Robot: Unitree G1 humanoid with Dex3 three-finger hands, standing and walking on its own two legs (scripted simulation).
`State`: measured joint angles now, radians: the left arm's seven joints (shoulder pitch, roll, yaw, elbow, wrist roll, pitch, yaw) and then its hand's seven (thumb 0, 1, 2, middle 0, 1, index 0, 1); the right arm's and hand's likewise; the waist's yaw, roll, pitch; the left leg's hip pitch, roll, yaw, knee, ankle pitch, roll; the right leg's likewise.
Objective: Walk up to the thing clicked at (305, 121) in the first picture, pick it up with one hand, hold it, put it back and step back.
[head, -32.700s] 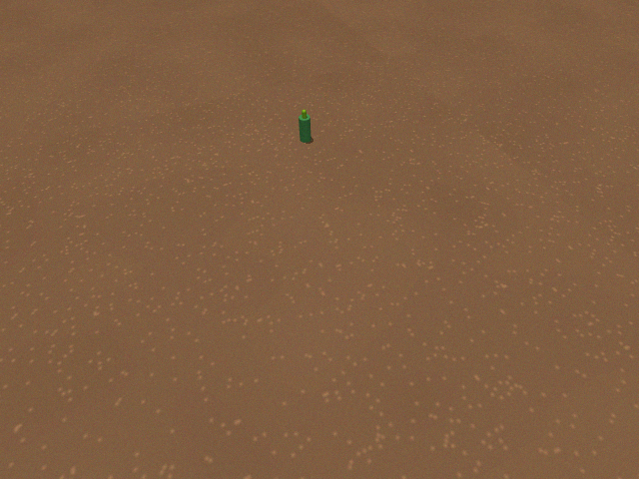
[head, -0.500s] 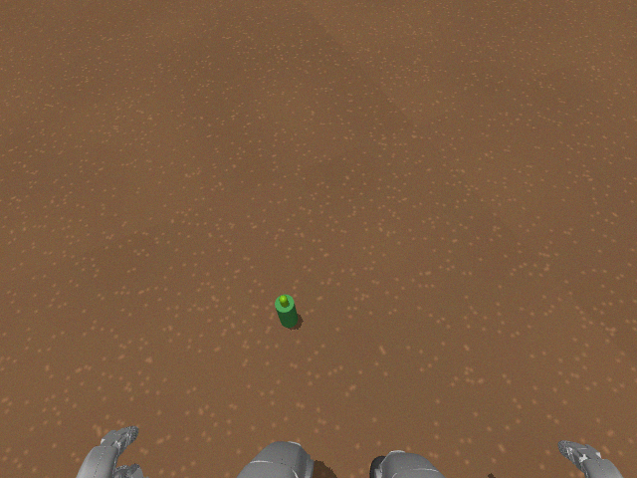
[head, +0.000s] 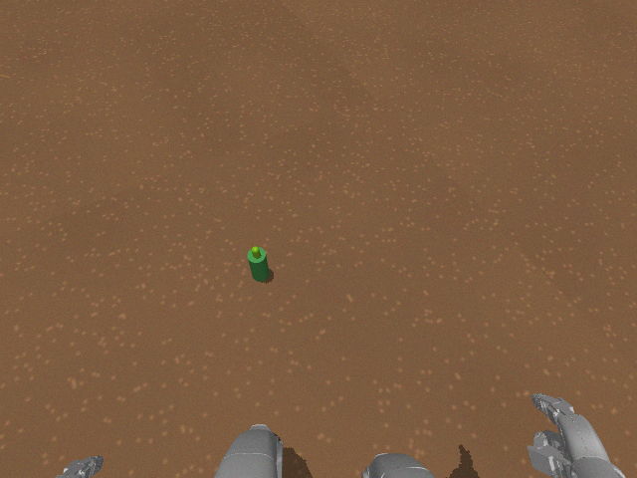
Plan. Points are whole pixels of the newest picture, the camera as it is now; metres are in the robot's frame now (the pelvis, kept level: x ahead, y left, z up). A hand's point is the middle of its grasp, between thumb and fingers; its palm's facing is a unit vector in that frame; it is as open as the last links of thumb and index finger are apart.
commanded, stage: step back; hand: left
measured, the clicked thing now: (258, 261) +0.73 +0.22 -0.66
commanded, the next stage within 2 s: stand in 1.84 s
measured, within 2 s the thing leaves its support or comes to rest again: neither
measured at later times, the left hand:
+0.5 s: hand out of the picture -0.05 +0.24 -0.14, palm faces +0.09 -0.94 -0.34, open 7.4 cm
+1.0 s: hand out of the picture -0.30 +0.18 -0.12, palm faces +0.10 -0.90 -0.43, open 7.4 cm
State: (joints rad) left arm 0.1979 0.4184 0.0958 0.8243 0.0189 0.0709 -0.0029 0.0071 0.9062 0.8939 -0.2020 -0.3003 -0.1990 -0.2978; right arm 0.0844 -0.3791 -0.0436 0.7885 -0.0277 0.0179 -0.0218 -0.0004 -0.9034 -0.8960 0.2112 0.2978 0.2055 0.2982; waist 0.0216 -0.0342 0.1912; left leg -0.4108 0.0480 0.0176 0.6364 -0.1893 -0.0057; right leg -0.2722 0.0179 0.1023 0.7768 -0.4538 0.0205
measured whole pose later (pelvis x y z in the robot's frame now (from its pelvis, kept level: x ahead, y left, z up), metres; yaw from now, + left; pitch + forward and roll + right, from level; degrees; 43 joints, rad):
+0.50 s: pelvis -0.17 -0.03 +0.01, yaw +7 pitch -3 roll -1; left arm 0.09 0.38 0.08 0.77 0.02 0.11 0.00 0.01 0.91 0.89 -0.20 -0.30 -0.20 -0.30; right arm 0.22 -0.35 -0.03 0.88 -0.04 0.02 -0.02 0.00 -0.91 -0.90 0.21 0.30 0.20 0.30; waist -0.03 -0.04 0.18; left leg -0.29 -0.02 -0.05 0.64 -0.30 0.03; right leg -0.51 0.08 0.11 1.08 -0.50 -0.02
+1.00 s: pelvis -0.30 -0.10 +0.01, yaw +5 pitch -2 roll +1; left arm 0.30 0.36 0.08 0.94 0.05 0.01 -0.02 0.01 0.90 0.89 -0.21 -0.30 -0.20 -0.30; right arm 0.25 -0.42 -0.06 0.94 -0.02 0.04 0.00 0.00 -0.91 -0.90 0.21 0.30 0.20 0.30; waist 0.04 0.06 0.05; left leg -0.41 -0.04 -0.12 0.88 -0.41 -0.02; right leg -0.23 -0.01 0.01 0.60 -0.35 -0.02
